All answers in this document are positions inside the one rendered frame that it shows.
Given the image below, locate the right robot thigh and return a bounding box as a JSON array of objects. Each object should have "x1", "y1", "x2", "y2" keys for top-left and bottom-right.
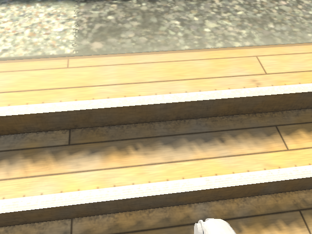
[{"x1": 194, "y1": 218, "x2": 236, "y2": 234}]

